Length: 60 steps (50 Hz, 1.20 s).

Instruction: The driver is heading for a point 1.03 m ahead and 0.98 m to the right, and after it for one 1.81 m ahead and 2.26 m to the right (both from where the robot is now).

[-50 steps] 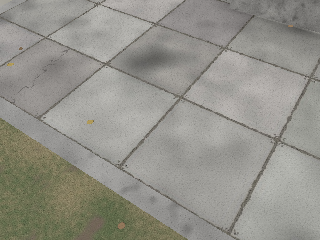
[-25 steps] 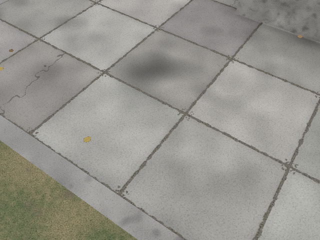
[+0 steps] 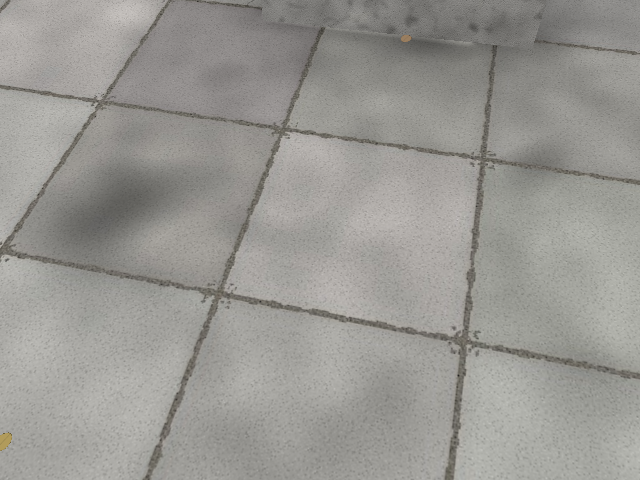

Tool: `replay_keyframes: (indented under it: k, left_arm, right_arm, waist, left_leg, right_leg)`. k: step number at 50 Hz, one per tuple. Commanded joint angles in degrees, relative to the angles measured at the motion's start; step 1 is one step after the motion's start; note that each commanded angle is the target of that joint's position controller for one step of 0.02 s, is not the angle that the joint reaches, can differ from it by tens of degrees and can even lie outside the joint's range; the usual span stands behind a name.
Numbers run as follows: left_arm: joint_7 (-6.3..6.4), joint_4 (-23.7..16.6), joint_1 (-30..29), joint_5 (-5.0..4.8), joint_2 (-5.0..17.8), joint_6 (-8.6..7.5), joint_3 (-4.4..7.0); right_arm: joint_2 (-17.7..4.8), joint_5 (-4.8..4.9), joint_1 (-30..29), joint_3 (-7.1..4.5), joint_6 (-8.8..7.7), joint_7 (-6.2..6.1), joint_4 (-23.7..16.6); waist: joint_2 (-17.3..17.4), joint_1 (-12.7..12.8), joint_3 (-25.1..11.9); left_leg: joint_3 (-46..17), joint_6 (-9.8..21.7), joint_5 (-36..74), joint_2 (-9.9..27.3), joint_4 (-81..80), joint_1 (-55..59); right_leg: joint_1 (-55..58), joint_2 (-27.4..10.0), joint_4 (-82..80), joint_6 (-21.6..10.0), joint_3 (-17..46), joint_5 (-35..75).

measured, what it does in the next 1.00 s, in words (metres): walks ahead, turning right: left foot, then right foot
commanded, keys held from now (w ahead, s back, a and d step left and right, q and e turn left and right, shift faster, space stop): w+e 1.00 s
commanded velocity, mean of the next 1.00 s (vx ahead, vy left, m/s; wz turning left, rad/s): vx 0.50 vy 0.00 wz -0.59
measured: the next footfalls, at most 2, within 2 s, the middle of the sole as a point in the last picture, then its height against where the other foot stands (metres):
left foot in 0.36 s outside the picture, level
right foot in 0.88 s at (450, 408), level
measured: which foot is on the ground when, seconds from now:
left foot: up 0.00-0.34, down 0.36-0.88, up 0.90-1.00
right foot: down 0.00-0.36, up 0.38-0.86, down 0.88-1.00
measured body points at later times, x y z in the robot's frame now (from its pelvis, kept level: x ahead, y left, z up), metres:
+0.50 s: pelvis +0.29 +0.04 +0.01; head +0.31 +0.04 +0.46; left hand +0.46 +0.29 -0.10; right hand +0.36 -0.26 -0.08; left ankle +0.36 +0.14 -0.73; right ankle +0.17 -0.06 -0.64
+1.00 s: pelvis +0.52 -0.11 +0.00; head +0.55 -0.15 +0.45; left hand +0.81 +0.02 -0.08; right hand +0.44 -0.40 -0.12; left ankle +0.51 +0.08 -0.63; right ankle +0.53 -0.21 -0.73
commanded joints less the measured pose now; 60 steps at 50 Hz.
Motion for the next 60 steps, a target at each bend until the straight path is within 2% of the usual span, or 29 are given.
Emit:
replay_keyframes:
  k: [1,6,9,12,15,17,18,19,20,21,23,24,26,28,35,39,41,42,43,44,45,46,47,48,49,50,52,56,60]
  left_arm:
    - [0.76,-4.86,-0.05,0.83,7.28,-1.41,2.03]
    - [2.46,-2.82,3.65,-0.09,8.75,-1.45,2.42]
    - [2.96,-1.69,5.79,-0.48,9.13,-0.94,2.57]
    - [3.05,-0.32,8.39,-0.89,9.17,-0.50,2.74]
    - [3.29,0.09,8.61,-0.81,8.66,0.11,2.78]
    - [3.25,-0.33,7.38,-0.67,7.12,0.47,2.35]
    - [3.01,-1.13,7.06,-0.23,3.97,0.29,1.17]
    - [3.03,-2.03,13.79,-0.69,0.34,-0.08,0.04]
    - [3.26,-2.89,15.27,-1.79,3.23,-0.38,0.03]
    - [3.37,-2.25,10.70,-1.99,8.36,-0.17,1.38]
    - [3.22,-3.74,3.69,-0.58,8.47,0.38,1.78]
    - [2.89,-4.09,3.35,-0.49,7.50,0.54,1.92]
    - [2.36,-4.02,4.28,-1.13,5.03,1.06,1.56]
    - [2.23,-5.03,2.62,-0.92,3.60,1.38,1.12]
    - [0.30,-7.41,-7.26,-0.68,1.61,0.35,-0.04]
    - [-1.08,-9.73,-11.91,-0.96,2.08,0.31,0.04]
    - [-1.26,-9.99,-9.84,-0.55,4.07,0.60,1.05]
    - [-1.14,-9.21,-5.53,-0.39,5.88,0.87,2.03]
    - [-0.67,-6.96,3.34,-0.53,8.37,1.13,3.61]
    - [0.46,-4.47,13.40,-0.80,12.16,1.81,5.45]
    - [0.94,-4.92,10.99,-1.39,18.82,1.41,6.07]
    - [0.63,-6.72,13.21,-1.00,14.11,0.40,4.65]
    - [0.40,-5.73,11.42,-0.38,11.16,-0.46,3.62]
    - [0.43,-5.57,8.33,-0.51,10.08,-0.91,3.23]
    - [0.54,-6.02,4.51,-0.31,8.68,-0.99,2.76]
    - [0.75,-6.79,2.09,0.42,7.50,-1.09,2.23]
    - [1.18,-6.57,0.80,0.42,7.51,-1.34,2.13]
    - [2.66,-4.41,3.20,-0.10,9.26,-1.16,2.59]
    - [3.12,-2.18,7.03,-0.58,10.11,-0.56,2.91]
  right_arm:
    - [-7.56,-1.08,1.35,-1.95,-0.49,-0.28,-4.35]
    - [-4.13,-1.86,-6.36,-0.75,0.67,-0.33,-6.08]
    - [-3.18,-1.20,-12.45,-0.14,0.14,0.40,-7.30]
    - [-4.44,-0.39,-15.80,-0.41,-0.58,1.19,-8.45]
    - [-6.49,-0.14,-14.41,-1.33,-1.31,1.69,-8.36]
    - [-7.98,-0.24,-7.08,-2.48,-1.85,1.30,-6.54]
    - [-10.30,-1.25,0.14,-3.35,-2.15,0.84,-5.75]
    - [-15.08,-2.11,7.54,-4.53,-1.68,0.49,-4.82]
    - [-13.57,-0.70,9.97,-4.43,-0.92,1.08,-3.02]
    - [-8.81,-0.31,6.88,-3.16,-0.61,0.96,-4.09]
    - [-5.45,-1.09,1.54,-1.84,0.20,0.64,-4.44]
    - [-4.40,-1.40,0.24,-1.45,0.16,0.46,-4.02]
    - [-4.00,-1.22,-0.28,-1.42,-0.18,0.33,-3.18]
    - [-5.46,-0.98,0.38,-1.91,-0.59,0.28,-2.04]
    - [-8.86,-0.60,2.30,-2.51,0.36,-0.12,0.72]
    - [-11.01,0.50,5.05,-3.07,1.63,-0.13,2.42]
    - [-12.85,1.01,4.88,-3.62,2.36,-0.48,2.43]
    - [-13.73,1.21,4.73,-3.89,2.80,-0.74,2.32]
    - [-13.41,1.41,3.95,-3.72,3.13,-1.01,2.01]
    - [-11.15,0.29,4.67,-2.76,2.87,-1.24,1.15]
    - [-2.50,-2.16,10.18,0.09,1.58,-0.30,-2.50]
    - [-7.17,-0.47,4.77,-0.40,-0.54,0.55,-3.02]
    - [-9.81,1.64,-1.07,-1.16,-1.56,1.00,-4.97]
    - [-8.84,1.21,-2.03,-0.70,-2.15,0.79,-5.25]
    - [-8.66,-0.22,-1.91,-0.82,-2.22,0.40,-4.62]
    - [-9.09,-0.80,-0.74,-1.14,-1.67,0.37,-4.21]
    - [-8.21,-1.30,0.50,-1.10,-0.43,0.43,-3.89]
    - [-4.84,-1.82,-6.29,0.14,0.55,0.41,-5.62]
    - [-4.06,-0.87,-14.15,0.65,-0.03,1.25,-7.54]
  waist:
    - [-3.19,-0.95,-8.14]
    - [-2.66,1.14,-5.00]
    - [-4.35,3.59,-4.04]
    - [-5.05,4.72,-3.53]
    - [-7.05,3.36,-4.07]
    - [-8.13,-0.73,-6.68]
    - [-5.21,-4.21,-13.18]
    - [8.15,-3.38,-22.36]
    - [17.76,-3.31,-23.31]
    - [9.76,-4.60,-15.02]
    - [3.94,-3.45,-5.62]
    - [5.27,-2.03,-4.21]
    - [6.81,-0.94,-3.59]
    - [5.43,-0.91,-2.87]
    - [2.85,-4.00,-1.03]
    - [2.91,-4.57,0.59]
    - [4.67,-2.08,-1.98]
    - [5.39,0.79,-4.95]
    - [4.33,5.98,-9.55]
    - [-0.07,10.42,-14.80]
    - [-16.65,2.52,-19.67]
    - [-10.60,7.14,-27.62]
    - [-7.54,7.73,-18.91]
    - [-3.22,5.19,-13.37]
    - [-1.07,2.67,-10.14]
    - [-2.06,0.59,-8.89]
    - [-2.65,-1.01,-7.92]
    - [-2.82,0.66,-4.63]
    - [-4.21,4.05,-3.74]
  left_leg:
    - [-3.24,-0.42,4.66,3.55,-3.80,-11.94]
    - [-1.57,-3.81,18.48,1.34,-20.89,-12.20]
    - [-1.11,-4.04,26.83,-1.51,-32.78,-7.99]
    - [-2.21,-3.37,27.07,-2.85,-38.01,-6.11]
    - [-3.07,-1.54,20.43,-3.51,-41.14,-3.26]
    - [-1.45,1.03,18.59,-3.67,-44.56,7.13]
    - [-6.71,4.35,17.04,2.73,-43.36,20.22]
    - [-26.92,12.48,9.56,16.07,-44.26,41.66]
    - [-45.15,15.79,-7.61,21.62,-50.89,44.97]
    - [-39.06,13.17,-13.32,19.10,-53.02,38.17]
    - [-23.31,10.25,0.38,14.15,-54.49,24.54]
    - [-18.55,9.64,5.41,12.28,-55.67,20.57]
    - [-11.66,9.47,10.86,10.22,-58.07,17.02]
    - [-7.59,10.67,16.02,10.80,-59.75,16.62]
    - [5.94,9.15,26.21,9.78,-60.37,20.16]
    - [9.23,7.82,32.84,11.94,-58.03,26.06]
    - [11.54,6.69,51.81,12.15,-51.17,28.63]
    - [12.66,6.10,60.84,11.80,-43.93,28.79]
    - [14.27,4.64,62.44,10.35,-32.69,24.64]
    - [14.11,2.39,47.73,8.32,-16.15,11.15]
    - [10.42,-0.92,-8.59,-3.25,4.63,-14.93]
    - [-2.82,-0.36,-11.90,-4.49,11.20,-20.69]
    - [-3.24,0.58,-6.08,-1.88,10.10,-24.95]
    - [-2.90,1.02,-1.04,0.43,4.89,-23.09]
    - [-2.80,0.50,1.54,2.00,-0.02,-19.59]
    - [-3.21,0.08,3.37,3.10,-2.57,-15.60]
    - [-2.36,-1.64,4.60,3.08,-6.47,-12.45]
    - [-0.76,-4.36,16.44,1.09,-21.14,-11.06]
    - [-0.56,-4.13,28.04,-2.71,-34.99,-4.33]
  right_leg:
    - [14.05,-15.41,-18.05,-11.45,24.09,7.04]
    - [8.74,-11.45,-18.94,-9.47,16.47,10.14]
    - [7.58,-9.87,-18.13,-7.17,15.75,4.55]
    - [10.26,-11.38,-15.38,-6.64,19.52,1.66]
    - [14.88,-12.94,-10.35,-5.56,24.48,2.23]
    - [14.25,-10.78,-4.25,-3.44,24.46,5.91]
    - [9.68,-7.71,7.82,-1.32,21.01,4.15]
    - [-7.66,0.22,27.23,3.38,12.77,-13.44]
    - [-20.47,-1.07,38.86,4.63,10.53,-24.95]
    - [-23.72,-4.31,43.14,5.12,11.48,-20.06]
    - [-21.60,-7.87,40.84,5.54,8.54,-12.47]
    - [-19.28,-9.57,38.37,5.47,8.56,-10.16]
    - [-16.44,-10.77,36.02,5.59,6.94,-8.30]
    - [-18.04,-11.38,32.91,6.18,6.37,-5.93]
    - [-16.19,-10.70,12.34,5.89,1.71,10.88]
    - [-14.78,-9.22,5.45,3.44,-1.37,7.38]
    - [-9.01,-5.79,4.26,1.07,-4.39,1.37]
    - [-2.87,-3.49,3.82,-0.47,-5.79,-1.08]
    - [9.71,-1.21,0.42,-2.63,-6.24,1.95]
    - [27.84,-4.81,-0.25,-5.46,1.66,2.89]
    - [46.01,-20.41,-4.72,-15.84,34.62,-6.36]
    - [48.50,-24.09,-12.93,-18.26,48.38,-14.55]
    - [42.91,-22.44,-14.50,-15.03,40.16,-10.46]
    - [34.30,-19.92,-14.60,-13.20,33.30,-4.53]
    - [26.70,-17.77,-14.95,-11.85,28.29,2.13]
    - [21.37,-16.17,-16.08,-11.40,25.07,7.49]
    - [15.65,-15.23,-17.90,-12.01,22.69,12.75]
    - [8.53,-11.37,-18.61,-10.09,16.14,13.05]
    - [6.33,-9.90,-17.35,-6.92,16.37,5.05]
